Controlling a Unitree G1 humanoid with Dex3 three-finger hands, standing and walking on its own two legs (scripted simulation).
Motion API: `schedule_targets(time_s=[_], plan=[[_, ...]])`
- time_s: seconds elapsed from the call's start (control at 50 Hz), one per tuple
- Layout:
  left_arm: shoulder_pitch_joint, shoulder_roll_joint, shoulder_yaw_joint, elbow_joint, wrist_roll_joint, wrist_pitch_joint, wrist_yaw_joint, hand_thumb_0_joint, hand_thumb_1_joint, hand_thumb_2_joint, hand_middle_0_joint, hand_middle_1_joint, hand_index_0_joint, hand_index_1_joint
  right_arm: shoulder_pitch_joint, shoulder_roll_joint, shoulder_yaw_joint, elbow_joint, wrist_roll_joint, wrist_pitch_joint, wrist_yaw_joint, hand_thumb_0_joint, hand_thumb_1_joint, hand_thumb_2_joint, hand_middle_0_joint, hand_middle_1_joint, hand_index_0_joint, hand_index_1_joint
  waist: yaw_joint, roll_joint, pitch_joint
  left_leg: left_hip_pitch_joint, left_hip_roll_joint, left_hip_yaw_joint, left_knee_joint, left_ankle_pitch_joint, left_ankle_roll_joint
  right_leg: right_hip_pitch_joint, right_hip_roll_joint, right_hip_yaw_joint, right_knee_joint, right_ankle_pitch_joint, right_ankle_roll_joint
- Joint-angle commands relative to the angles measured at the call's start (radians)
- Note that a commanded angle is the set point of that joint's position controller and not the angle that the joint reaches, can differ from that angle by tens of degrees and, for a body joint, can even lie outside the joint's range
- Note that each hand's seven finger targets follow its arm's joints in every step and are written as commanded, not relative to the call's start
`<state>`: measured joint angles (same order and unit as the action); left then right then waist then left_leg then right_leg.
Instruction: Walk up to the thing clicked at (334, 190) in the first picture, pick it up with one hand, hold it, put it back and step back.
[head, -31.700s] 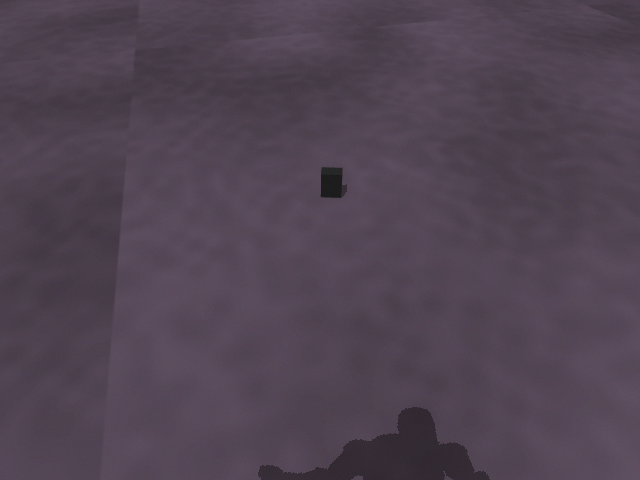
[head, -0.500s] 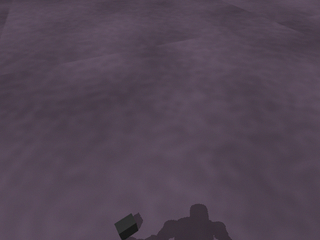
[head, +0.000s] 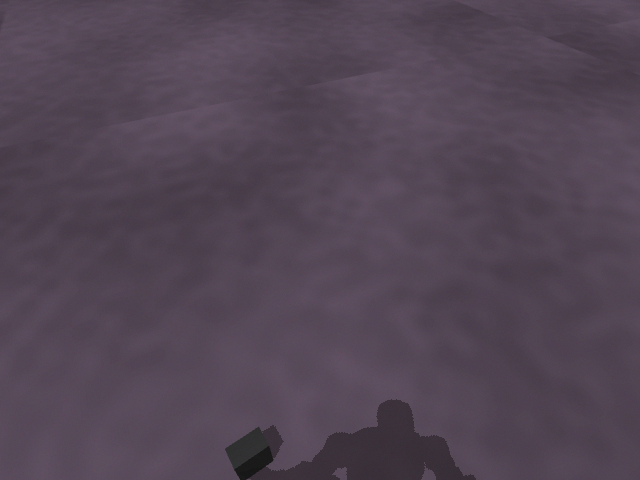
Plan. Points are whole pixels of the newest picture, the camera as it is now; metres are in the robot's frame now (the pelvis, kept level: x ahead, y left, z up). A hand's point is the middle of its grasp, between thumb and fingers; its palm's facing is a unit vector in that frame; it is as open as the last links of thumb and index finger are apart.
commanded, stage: stand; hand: left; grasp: from the side
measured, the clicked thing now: (250, 455) +0.36 +0.22 -0.71
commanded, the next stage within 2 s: step back in 0.70 s
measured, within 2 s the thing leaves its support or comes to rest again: neither
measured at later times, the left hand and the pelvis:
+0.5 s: hand out of the picture +0.08 +0.24 -0.16, palm faces -0.02 -0.94 -0.34, open 7.4 cm; pelvis +0.01 +0.00 +0.00, yaw +0 degrees
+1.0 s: hand out of the picture +0.07 +0.28 -0.18, palm faces -0.04 -0.93 -0.37, open 7.4 cm; pelvis -0.04 +0.02 -0.02, yaw -1 degrees
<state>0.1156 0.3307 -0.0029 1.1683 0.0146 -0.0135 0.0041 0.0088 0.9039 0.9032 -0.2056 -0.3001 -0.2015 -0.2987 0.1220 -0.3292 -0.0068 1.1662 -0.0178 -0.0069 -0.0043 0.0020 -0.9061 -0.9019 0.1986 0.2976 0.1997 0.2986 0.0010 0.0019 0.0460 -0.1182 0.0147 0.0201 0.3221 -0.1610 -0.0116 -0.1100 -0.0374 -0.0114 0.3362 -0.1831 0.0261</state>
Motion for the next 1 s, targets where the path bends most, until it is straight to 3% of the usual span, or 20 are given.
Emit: schedule_targets(time_s=[0.0, 0.1, 0.22, 0.48, 0.6, 0.66, 0.68, 0.7, 0.76, 0.86, 0.94, 0.98], plan=[[-0.039, 0.2, 0.039, -0.06, 0.001, -0.017, 0.015, 0.0, 0.9, 0.9, -0.2, -0.3, -0.2, -0.301, -0.044, -0.209, -0.036, -0.054, 0.001, -0.024, -0.012, 0.0, -0.9, -0.9, 0.2, 0.3, 0.2, 0.3, -0.001, 0.004, -0.075, 0.028, 0.115, -0.084, -0.055, 0.117, 0.02, 0.001, -0.096, 0.078, -0.048, 0.121, -0.039], [-0.049, 0.207, 0.041, -0.061, -0.002, -0.019, 0.016, 0.0, 0.9, 0.9, -0.2, -0.3, -0.2, -0.301, -0.044, -0.211, -0.034, -0.054, 0.003, -0.021, -0.012, 0.0, -0.9, -0.9, 0.2, 0.3, 0.2, 0.3, -0.002, -0.004, -0.077, 0.026, 0.115, -0.079, -0.047, 0.146, 0.022, 0.023, -0.101, 0.08, -0.05, 0.17, -0.035], [-0.043, 0.207, 0.044, -0.06, -0.002, -0.013, 0.013, 0.0, 0.9, 0.9, -0.2, -0.3, -0.2, -0.3, -0.047, -0.214, -0.035, -0.053, 0.001, -0.02, -0.011, 0.0, -0.9, -0.9, 0.2, 0.3, 0.2, 0.3, -0.001, 0.013, -0.035, -0.001, 0.112, -0.084, -0.077, 0.036, 0.017, -0.009, -0.093, 0.077, -0.063, 0.071, -0.036], [-0.043, 0.21, 0.043, -0.073, -0.003, -0.02, 0.012, 0.0, 0.9, 0.9, -0.2, -0.3, -0.2, -0.3, -0.052, -0.215, -0.037, -0.062, 0.004, -0.022, -0.009, 0.0, -0.9, -0.9, 0.2, 0.3, 0.2, 0.3, -0.005, 0.001, -0.081, 0.048, 0.121, -0.074, -0.046, 0.144, 0.02, 0.008, -0.1, 0.084, -0.059, 0.17, -0.038], [-0.046, 0.212, 0.044, -0.075, -0.003, -0.017, 0.011, 0.0, 0.9, 0.9, -0.2, -0.3, -0.2, -0.3, -0.055, -0.213, -0.034, -0.062, 0.003, -0.022, -0.009, 0.0, -0.9, -0.9, 0.2, 0.3, 0.2, 0.3, -0.004, -0.005, -0.06, 0.036, 0.12, -0.075, -0.061, 0.118, 0.017, -0.004, -0.096, 0.082, -0.064, 0.135, -0.037], [-0.04, 0.209, 0.044, -0.072, -0.004, -0.016, 0.011, 0.0, 0.9, 0.9, -0.2, -0.3, -0.2, -0.3, -0.043, -0.216, -0.034, -0.059, 0.003, -0.02, -0.009, 0.0, -0.9, -0.9, 0.2, 0.3, 0.2, 0.3, -0.006, 0.01, -0.043, 0.011, 0.117, -0.077, -0.074, 0.058, 0.019, -0.009, -0.093, 0.084, -0.075, 0.085, -0.038], [-0.021, 0.282, 0.098, -0.115, -0.017, -0.008, 0.013, 0.0, 0.9, 0.9, -0.2, -0.3, -0.2, -0.3, -0.071, -0.248, -0.051, -0.082, -0.001, -0.002, -0.005, 0.0, -0.9, -0.9, 0.2, 0.3, 0.2, 0.3, 0.012, -0.024, 0.074, -0.053, 0.102, -0.095, 0.029, 0.187, 0.05, -0.093, -0.076, 0.106, 0.007, 0.257, -0.049], [0.0, 0.279, 0.1, -0.122, -0.02, -0.005, 0.017, 0.0, 0.9, 0.9, -0.2, -0.3, -0.2, -0.3, -0.055, -0.237, -0.052, -0.098, 0.005, 0.002, -0.005, 0.0, -0.9, -0.9, 0.2, 0.3, 0.2, 0.3, 0.006, -0.023, 0.03, -0.046, 0.103, -0.077, 0.064, 0.237, 0.055, -0.077, -0.079, 0.1, 0.033, 0.298, -0.06], [-0.007, 0.27, 0.108, -0.167, -0.018, 0.002, 0.019, 0.0, 0.9, 0.9, -0.2, -0.3, -0.2, -0.3, -0.03, -0.236, -0.062, -0.128, 0.01, 0.01, -0.004, 0.0, -0.9, -0.9, 0.2, 0.3, 0.2, 0.3, -0.006, -0.032, -0.071, -0.041, 0.094, -0.062, 0.127, 0.249, 0.068, -0.04, -0.087, 0.113, 0.082, 0.322, -0.091], [-0.032, 0.287, 0.118, -0.239, -0.008, 0.019, 0.016, 0.0, 0.9, 0.9, -0.2, -0.3, -0.2, -0.3, -0.023, -0.226, -0.074, -0.176, 0.006, 0.029, 0.001, 0.0, -0.9, -0.9, 0.2, 0.3, 0.2, 0.3, -0.008, -0.058, -0.111, -0.053, 0.033, -0.038, 0.265, 0.043, 0.066, -0.137, -0.157, 0.204, 0.068, 0.216, -0.164], [-0.105, 0.326, 0.128, -0.306, 0.015, 0.028, 0.016, 0.0, 0.9, 0.9, -0.2, -0.3, -0.2, -0.3, 0.05, -0.216, -0.089, -0.196, 0.002, 0.043, 0.012, 0.0, -0.9, -0.9, 0.2, 0.3, 0.2, 0.3, -0.028, -0.187, -0.096, -0.046, -0.038, -0.022, 0.447, -0.24, 0.065, -0.258, -0.249, 0.267, 0.059, 0.179, -0.235], [-0.148, 0.312, 0.126, -0.337, 0.013, 0.035, 0.015, 0.0, 0.9, 0.9, -0.2, -0.3, -0.2, -0.3, 0.115, -0.225, -0.094, -0.196, 0.003, 0.042, 0.017, 0.0, -0.9, -0.9, 0.2, 0.3, 0.2, 0.3, -0.058, -0.196, -0.09, -0.025, -0.013, -0.046, 0.42, -0.195, 0.079, -0.319, -0.221, 0.224, 0.123, 0.105, -0.204]])
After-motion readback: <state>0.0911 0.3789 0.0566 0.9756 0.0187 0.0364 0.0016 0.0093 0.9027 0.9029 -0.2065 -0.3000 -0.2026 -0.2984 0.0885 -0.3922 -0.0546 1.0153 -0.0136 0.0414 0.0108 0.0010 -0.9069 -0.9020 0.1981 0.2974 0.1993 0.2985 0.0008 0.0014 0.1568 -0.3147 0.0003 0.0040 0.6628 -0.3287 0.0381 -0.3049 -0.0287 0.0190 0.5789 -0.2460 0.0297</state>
